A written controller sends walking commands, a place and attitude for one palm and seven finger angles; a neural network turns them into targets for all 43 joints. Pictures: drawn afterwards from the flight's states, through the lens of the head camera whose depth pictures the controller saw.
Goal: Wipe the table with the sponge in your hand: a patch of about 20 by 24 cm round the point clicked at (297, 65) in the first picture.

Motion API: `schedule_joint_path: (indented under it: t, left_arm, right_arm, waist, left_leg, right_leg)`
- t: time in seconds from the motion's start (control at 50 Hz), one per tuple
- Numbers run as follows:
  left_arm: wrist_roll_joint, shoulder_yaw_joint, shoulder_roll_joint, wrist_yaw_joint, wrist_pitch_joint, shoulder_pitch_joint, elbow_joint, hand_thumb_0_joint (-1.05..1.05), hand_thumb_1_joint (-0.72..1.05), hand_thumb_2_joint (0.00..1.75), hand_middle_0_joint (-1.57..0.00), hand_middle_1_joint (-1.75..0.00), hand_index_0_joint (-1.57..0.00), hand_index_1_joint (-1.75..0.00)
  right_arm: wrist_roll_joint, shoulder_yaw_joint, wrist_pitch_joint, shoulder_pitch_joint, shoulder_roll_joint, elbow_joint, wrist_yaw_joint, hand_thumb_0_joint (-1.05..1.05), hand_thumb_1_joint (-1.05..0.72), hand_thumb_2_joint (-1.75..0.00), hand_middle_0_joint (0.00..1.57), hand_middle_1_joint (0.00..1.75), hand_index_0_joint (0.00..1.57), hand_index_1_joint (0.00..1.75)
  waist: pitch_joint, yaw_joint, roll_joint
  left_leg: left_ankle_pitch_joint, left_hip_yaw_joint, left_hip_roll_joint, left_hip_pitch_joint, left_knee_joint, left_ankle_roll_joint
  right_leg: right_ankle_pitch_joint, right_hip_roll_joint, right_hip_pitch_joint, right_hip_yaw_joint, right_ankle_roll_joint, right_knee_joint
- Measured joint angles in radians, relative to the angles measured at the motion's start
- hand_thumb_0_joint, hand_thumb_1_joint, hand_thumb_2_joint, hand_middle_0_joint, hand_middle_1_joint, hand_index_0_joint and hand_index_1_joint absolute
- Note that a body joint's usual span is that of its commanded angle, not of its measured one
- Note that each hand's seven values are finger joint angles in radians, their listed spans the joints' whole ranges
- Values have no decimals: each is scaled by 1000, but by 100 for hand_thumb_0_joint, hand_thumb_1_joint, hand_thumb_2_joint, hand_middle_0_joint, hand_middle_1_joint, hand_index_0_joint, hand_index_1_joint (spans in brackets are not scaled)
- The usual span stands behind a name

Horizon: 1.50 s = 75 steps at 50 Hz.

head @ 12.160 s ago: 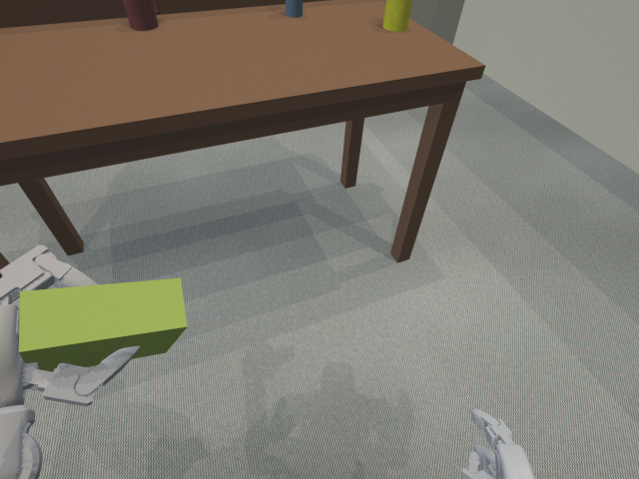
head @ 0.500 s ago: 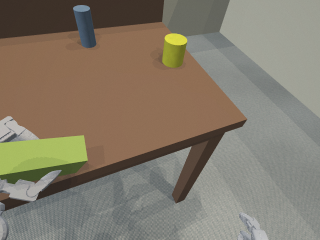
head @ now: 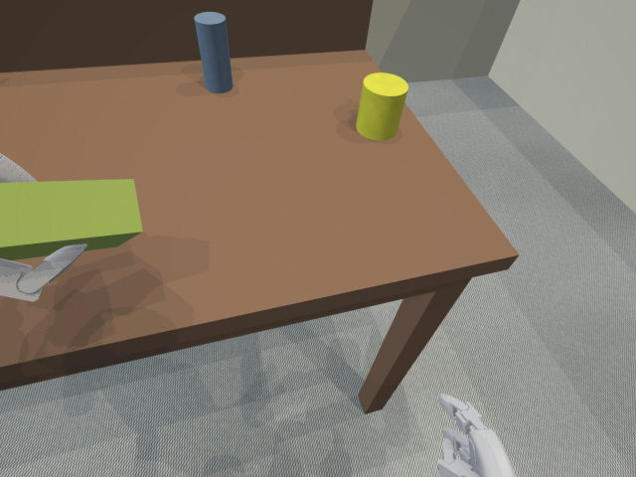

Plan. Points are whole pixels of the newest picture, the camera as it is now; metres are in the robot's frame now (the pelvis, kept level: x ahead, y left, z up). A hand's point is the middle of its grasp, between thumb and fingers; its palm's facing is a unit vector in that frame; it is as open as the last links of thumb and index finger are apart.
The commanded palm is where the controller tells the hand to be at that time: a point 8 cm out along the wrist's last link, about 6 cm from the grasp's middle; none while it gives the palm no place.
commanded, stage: come to a stop and stand still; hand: left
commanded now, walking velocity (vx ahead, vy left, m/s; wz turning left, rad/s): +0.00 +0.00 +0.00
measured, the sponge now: (77, 220) +0.28 +0.27 +0.20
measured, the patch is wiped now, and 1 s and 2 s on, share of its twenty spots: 0.00 0.00 0.00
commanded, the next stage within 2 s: look again from close up in 0.96 s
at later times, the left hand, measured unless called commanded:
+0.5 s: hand (39, 314) +0.20 +0.27 +0.17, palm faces +0.39 -0.83 -0.39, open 8.9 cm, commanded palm +0.15 +0.30 +0.18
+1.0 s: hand (8, 344) +0.18 +0.29 +0.15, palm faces +0.40 -0.86 -0.31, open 8.9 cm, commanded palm +0.12 +0.31 +0.18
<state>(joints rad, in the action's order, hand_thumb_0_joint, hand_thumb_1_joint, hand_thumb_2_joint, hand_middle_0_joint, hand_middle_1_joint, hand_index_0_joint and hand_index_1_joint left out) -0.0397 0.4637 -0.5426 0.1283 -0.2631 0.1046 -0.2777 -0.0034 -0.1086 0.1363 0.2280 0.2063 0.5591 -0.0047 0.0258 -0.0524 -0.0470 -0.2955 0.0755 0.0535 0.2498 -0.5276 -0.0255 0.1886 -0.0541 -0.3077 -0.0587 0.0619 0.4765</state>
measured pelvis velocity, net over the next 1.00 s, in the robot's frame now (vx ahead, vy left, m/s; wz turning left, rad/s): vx -0.04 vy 0.03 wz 0.01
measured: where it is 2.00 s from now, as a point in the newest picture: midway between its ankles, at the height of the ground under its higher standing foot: outside the picture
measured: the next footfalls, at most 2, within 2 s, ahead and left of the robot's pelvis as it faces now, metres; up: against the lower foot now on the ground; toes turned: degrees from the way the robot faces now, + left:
none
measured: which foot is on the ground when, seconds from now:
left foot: down 0.00-1.00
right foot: down 0.00-1.00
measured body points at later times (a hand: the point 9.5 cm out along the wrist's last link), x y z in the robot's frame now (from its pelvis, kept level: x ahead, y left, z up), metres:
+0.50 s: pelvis -0.01 +0.01 +0.00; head +0.03 +0.02 +0.44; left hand +0.18 +0.32 +0.19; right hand +0.17 -0.22 -0.08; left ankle -0.01 +0.11 -0.74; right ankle +0.04 -0.08 -0.74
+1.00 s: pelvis -0.04 +0.03 +0.00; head -0.02 +0.06 +0.45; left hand +0.15 +0.34 +0.17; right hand +0.13 -0.19 -0.07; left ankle -0.01 +0.11 -0.74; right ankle +0.04 -0.08 -0.74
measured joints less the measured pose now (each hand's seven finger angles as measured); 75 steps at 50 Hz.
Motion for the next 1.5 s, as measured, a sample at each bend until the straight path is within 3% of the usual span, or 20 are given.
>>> schedule_joint_path:
  t: [0.04, 0.12, 0.2, 0.24, 0.3, 0.38, 0.52, 0.66, 1.04, 1.2, 1.5]
  left_arm:
    - [-29, -3, 23, 0, -18, 49, -29, 0, -40, 107, -85, -144, -85, -143]
    - [-52, -102, 100, -23, -51, 254, -122, 0, -40, 107, -85, -144, -84, -144]
    - [-53, -135, 79, -45, -70, 370, -145, 0, -40, 107, -85, -144, -85, -143]
    - [-81, -116, 52, -42, -79, 367, -145, -1, -41, 107, -85, -143, -85, -143]
    - [-80, -74, 27, -29, -78, 327, -152, -1, -41, 107, -86, -143, -85, -143]
    - [-85, -47, 43, -13, -81, 302, -152, -1, -41, 107, -85, -143, -85, -143]
    - [-81, -100, 114, -17, -56, 312, -118, 0, -41, 107, -85, -144, -85, -143]
    - [-65, -132, 128, -19, -23, 276, -103, 0, -41, 107, -85, -144, -85, -143]
    - [-56, -131, 150, -8, 9, 278, -112, 0, -41, 107, -85, -144, -85, -143]
    - [-69, -124, 133, -5, 13, 303, -161, 0, -41, 107, -85, -144, -85, -143]
    - [-84, -135, 156, 1, 51, 323, -163, 0, -41, 107, -85, -144, -85, -143]
  right_arm:
    - [1, 18, 20, 8, 16, -12, -28, 2, -90, -89, 21, 30, 20, 30]
    - [10, 64, 55, 27, 57, -22, -57, 2, -90, -89, 21, 30, 20, 30]
    - [9, 85, 58, 42, 72, -3, -39, 2, -90, -89, 21, 30, 20, 30]
    - [6, 87, 60, 50, 78, 9, -29, 2, -91, -90, 20, 30, 20, 30]
    - [4, 86, 69, 52, 91, 25, -22, 2, -91, -90, 20, 30, 20, 30]
    - [5, 90, 84, 27, 101, 40, -30, 2, -91, -90, 20, 30, 20, 30]
    - [11, 91, 77, -27, 61, 49, -32, 2, -91, -90, 20, 30, 20, 30]
    - [8, 61, 78, -33, 24, 40, -34, 2, -91, -90, 20, 30, 20, 30]
    - [15, 76, 60, 8, 26, 56, -33, 2, -90, -90, 21, 30, 20, 30]
    - [16, 85, 52, -4, 26, 59, -26, 2, -90, -90, 20, 30, 20, 30]
    - [23, 95, 23, -53, 25, 49, -5, 2, -91, -90, 20, 30, 20, 30]
  waist:
    - [-10, 15, 17]
    - [-8, 35, 48]
    - [18, 39, 29]
    - [33, 32, 16]
    - [52, 21, 11]
    - [60, 10, 24]
    - [54, -1, 27]
    - [59, -9, -1]
    - [50, 18, 3]
    - [56, 30, 11]
    - [50, 9, 22]
  left_leg:
    - [-8, -4, -6, 13, -5, 1]
    - [-20, -17, -7, 17, -9, -4]
    - [-26, -8, -3, 26, -19, -2]
    - [-27, 5, 0, 33, -29, 1]
    - [-27, 20, 7, 41, -45, 1]
    - [-17, 13, 18, 38, -45, -6]
    - [25, -16, 39, 14, -3, -22]
    - [50, -12, 46, 20, -3, -30]
    - [57, -20, 50, 13, -9, -44]
    - [48, -13, 48, 10, -13, -41]
    - [52, -11, 51, -2, 10, -43]
  right_leg:
    - [6, -6, -11, 4, 5, -1]
    - [18, -9, -22, 17, -2, 8]
    - [35, -3, -33, 8, 0, 30]
    - [39, 0, -35, -5, 3, 37]
    - [41, 7, -36, -21, 3, 47]
    - [36, 19, -37, -16, -6, 57]
    - [6, 40, -32, 14, -26, 48]
    - [-24, 49, -28, 10, -35, 32]
    - [-46, 53, -8, 15, -50, 11]
    - [-37, 51, -1, 8, -48, 9]
    - [-38, 54, 10, 7, -52, -9]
